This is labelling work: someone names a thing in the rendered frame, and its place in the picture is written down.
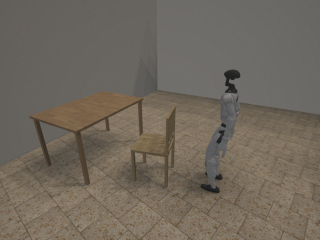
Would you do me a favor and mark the left robot forearm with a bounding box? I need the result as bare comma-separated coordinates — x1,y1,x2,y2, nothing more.
221,117,234,143

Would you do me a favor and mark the table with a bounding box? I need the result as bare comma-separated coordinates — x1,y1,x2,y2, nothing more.
29,91,144,186

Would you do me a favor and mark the robot left hand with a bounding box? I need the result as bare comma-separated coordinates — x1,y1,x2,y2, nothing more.
215,142,228,158

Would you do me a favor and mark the chair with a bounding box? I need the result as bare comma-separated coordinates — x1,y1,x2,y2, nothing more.
130,105,176,188

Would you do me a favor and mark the robot right upper arm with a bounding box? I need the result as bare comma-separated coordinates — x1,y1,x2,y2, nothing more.
235,99,240,112

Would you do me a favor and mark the right robot forearm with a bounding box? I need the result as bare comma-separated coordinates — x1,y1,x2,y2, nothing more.
234,111,239,127

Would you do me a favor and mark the robot left upper arm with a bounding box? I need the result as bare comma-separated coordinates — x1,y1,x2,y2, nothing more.
223,93,236,122

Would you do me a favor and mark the right robot shin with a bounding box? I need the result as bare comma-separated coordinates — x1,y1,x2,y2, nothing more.
212,154,220,175

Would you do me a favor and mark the robot right hand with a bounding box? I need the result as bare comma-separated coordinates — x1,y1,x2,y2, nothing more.
229,128,235,141

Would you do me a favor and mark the left robot thigh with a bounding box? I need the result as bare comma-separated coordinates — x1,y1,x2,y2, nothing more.
205,131,224,166

